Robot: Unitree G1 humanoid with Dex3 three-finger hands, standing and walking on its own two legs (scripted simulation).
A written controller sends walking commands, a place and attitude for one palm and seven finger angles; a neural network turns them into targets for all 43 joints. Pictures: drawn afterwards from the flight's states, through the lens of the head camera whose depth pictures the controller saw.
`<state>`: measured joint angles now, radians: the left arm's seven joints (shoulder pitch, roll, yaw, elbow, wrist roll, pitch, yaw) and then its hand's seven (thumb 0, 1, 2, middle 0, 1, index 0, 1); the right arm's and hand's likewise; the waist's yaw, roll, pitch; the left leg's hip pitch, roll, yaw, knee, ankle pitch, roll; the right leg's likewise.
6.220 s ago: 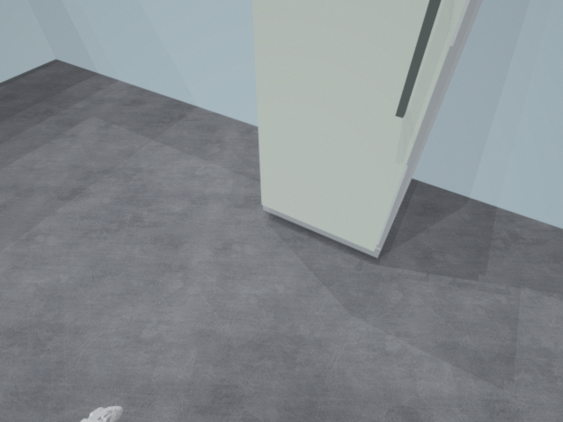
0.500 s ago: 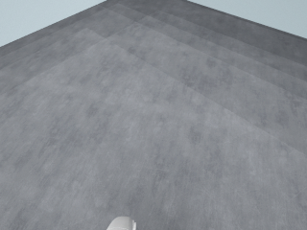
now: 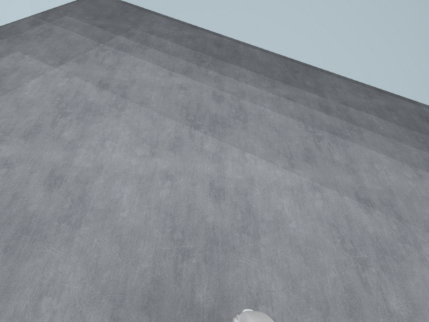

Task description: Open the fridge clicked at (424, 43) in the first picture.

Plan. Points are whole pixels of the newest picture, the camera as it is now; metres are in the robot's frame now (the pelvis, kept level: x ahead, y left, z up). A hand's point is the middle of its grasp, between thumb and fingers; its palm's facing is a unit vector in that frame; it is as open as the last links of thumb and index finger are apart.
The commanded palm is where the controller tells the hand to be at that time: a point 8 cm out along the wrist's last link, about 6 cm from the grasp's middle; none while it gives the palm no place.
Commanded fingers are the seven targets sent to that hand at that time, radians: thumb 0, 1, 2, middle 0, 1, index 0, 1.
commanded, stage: turn to face it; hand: right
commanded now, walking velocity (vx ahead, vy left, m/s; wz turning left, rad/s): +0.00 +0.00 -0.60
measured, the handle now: out of the picture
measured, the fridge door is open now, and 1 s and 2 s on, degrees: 0 0 0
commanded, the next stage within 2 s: none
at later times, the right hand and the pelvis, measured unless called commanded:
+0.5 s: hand out of the picture -0.07 -0.25 -0.19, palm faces +0.38 +0.89 -0.25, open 7.4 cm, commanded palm none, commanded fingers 0.00 -0.90 -0.90 0.20 0.30 0.20 0.30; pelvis -0.01 -0.04 -0.01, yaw -19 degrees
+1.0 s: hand out of the picture +0.04 -0.25 -0.13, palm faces +0.54 +0.79 -0.30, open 7.4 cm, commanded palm none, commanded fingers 0.00 -0.90 -0.90 0.20 0.30 0.20 0.30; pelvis +0.02 +0.00 -0.01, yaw -37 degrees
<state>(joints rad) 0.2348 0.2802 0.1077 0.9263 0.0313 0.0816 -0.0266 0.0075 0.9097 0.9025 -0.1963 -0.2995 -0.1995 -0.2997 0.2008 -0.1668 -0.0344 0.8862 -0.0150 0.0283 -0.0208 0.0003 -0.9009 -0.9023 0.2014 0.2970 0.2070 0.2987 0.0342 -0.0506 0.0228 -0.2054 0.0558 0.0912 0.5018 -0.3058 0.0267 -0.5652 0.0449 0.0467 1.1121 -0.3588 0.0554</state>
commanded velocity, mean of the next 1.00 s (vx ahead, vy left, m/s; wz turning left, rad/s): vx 0.00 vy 0.00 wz -0.60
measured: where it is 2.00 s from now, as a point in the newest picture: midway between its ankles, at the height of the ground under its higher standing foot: outside the picture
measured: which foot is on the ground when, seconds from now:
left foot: down 0.00-0.40, up 0.42-0.90, down 0.92-1.00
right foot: up 0.00-0.38, down 0.40-0.92, up 0.94-1.00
